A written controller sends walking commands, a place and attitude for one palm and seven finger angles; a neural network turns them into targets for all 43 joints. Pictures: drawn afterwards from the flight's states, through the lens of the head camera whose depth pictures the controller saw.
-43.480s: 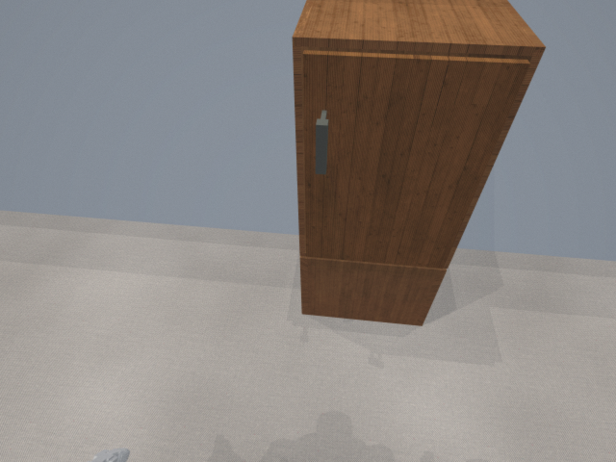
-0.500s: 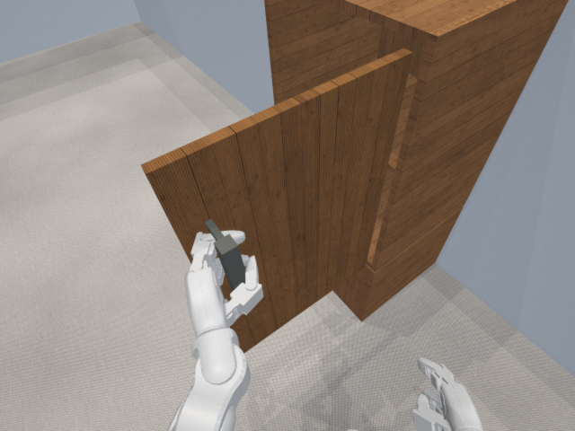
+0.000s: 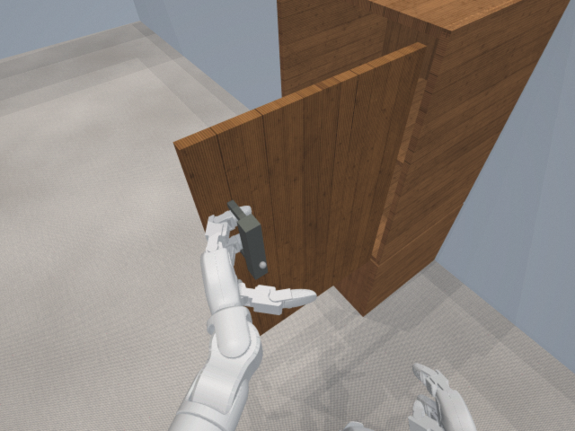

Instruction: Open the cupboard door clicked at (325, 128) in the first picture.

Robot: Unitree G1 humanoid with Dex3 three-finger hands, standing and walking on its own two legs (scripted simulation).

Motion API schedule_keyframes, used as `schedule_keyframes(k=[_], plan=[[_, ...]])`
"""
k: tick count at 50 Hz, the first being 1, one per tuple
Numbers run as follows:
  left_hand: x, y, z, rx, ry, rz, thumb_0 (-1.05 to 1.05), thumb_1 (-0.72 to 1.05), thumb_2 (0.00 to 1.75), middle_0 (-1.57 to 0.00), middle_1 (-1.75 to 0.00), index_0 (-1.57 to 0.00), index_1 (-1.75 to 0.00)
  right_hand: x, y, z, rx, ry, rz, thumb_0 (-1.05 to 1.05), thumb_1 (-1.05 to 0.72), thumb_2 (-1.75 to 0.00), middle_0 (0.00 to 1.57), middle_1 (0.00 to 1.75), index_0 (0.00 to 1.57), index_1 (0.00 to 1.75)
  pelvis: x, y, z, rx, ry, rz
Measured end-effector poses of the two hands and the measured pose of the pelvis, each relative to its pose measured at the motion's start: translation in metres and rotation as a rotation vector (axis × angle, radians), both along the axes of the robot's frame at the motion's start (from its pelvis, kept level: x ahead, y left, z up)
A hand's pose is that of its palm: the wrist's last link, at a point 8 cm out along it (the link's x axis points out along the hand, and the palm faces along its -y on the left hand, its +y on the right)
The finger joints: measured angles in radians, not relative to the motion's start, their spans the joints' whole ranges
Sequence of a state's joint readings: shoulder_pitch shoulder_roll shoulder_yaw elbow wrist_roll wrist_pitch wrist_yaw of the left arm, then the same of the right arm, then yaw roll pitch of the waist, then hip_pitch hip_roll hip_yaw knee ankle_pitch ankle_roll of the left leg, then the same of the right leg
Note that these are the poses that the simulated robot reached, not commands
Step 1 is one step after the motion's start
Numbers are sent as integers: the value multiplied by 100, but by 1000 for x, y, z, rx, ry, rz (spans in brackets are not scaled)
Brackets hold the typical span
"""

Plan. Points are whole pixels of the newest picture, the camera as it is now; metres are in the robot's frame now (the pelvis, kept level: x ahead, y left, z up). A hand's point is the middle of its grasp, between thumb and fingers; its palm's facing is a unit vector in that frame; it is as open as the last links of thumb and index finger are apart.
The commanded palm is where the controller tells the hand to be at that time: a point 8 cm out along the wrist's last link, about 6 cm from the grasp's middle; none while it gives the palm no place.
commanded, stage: open thumb and fingers to let go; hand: left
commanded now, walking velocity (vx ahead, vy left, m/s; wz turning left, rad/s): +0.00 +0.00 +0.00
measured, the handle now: (246, 239) +0.37 +0.08 +0.07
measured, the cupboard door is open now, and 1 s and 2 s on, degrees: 89 91 91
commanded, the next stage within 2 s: slide the hand sideways off the handle in 0.16 s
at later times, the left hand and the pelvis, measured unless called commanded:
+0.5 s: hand (259, 293) +0.28 +0.05 +0.07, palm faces -0.22 -0.98 -0.04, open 16.4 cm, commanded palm +0.26 +0.09 +0.07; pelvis +0.01 +0.02 +0.00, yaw +0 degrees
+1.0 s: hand (235, 311) +0.26 +0.08 +0.07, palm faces -0.11 -0.99 -0.02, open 16.2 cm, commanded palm +0.23 +0.15 +0.07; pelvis +0.02 +0.01 +0.00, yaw -1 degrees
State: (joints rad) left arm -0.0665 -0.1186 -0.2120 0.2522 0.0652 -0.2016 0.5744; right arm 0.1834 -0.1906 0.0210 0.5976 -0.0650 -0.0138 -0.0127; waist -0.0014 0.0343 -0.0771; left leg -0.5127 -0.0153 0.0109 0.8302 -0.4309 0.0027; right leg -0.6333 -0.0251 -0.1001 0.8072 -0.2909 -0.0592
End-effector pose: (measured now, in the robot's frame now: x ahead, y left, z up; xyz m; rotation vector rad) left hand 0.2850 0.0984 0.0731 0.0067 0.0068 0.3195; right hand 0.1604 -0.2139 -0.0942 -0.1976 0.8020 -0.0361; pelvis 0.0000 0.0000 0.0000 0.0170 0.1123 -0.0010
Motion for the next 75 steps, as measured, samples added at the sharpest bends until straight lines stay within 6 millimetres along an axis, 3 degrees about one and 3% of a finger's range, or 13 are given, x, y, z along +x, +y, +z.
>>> schedule_keyframes(k=[9,15,21,25,29,34,61,68,75], plan=[[4,-4,0,11,2,-41,-1,-49,31,-23,-64,-23,-63,-2,12,-2,13,13,2,1,-90,-90,20,30,20,30,1,10,-1,-4,4,-11],[4,-1,0,19,4,-58,-1,-50,30,-29,-53,-27,-56,4,16,-2,19,17,17,1,-90,-90,20,30,20,30,3,13,-1,-5,5,-12],[-6,14,-2,111,-23,-416,-1,-50,30,-22,-41,-14,-42,5,14,3,6,-11,23,1,-90,-89,20,30,20,30,5,13,-2,-7,-6,3],[-13,13,0,31,-2,-538,-1,-50,30,-19,-35,-12,-36,6,14,8,17,-60,2,1,-90,-90,20,30,20,30,5,17,0,-13,-22,3],[-17,9,0,-54,5,-493,-1,-50,30,-17,-33,-13,-32,9,16,14,27,-97,3,1,-90,-90,20,30,20,30,7,18,1,-7,-22,-7],[-25,11,0,-22,-2,-446,-1,-50,30,-16,-31,-14,-31,14,19,19,35,-115,25,1,-90,-90,20,30,20,30,10,16,0,0,-11,-18],[-62,68,-5,23,52,-389,-1,-50,30,-17,-31,-19,-31,38,0,19,0,-168,24,1,-90,-90,20,30,20,30,25,4,-8,-11,27,-6],[-72,87,-5,27,46,-376,-1,-50,30,-16,-31,-16,-30,38,-2,17,-14,-181,26,1,-90,-90,20,30,20,30,26,6,-12,-21,38,1],[-79,92,-6,17,46,-406,-1,-50,30,-15,-30,-15,-30,36,4,17,-15,-202,20,1,-90,-90,20,30,20,30,25,12,-15,-29,42,4]])
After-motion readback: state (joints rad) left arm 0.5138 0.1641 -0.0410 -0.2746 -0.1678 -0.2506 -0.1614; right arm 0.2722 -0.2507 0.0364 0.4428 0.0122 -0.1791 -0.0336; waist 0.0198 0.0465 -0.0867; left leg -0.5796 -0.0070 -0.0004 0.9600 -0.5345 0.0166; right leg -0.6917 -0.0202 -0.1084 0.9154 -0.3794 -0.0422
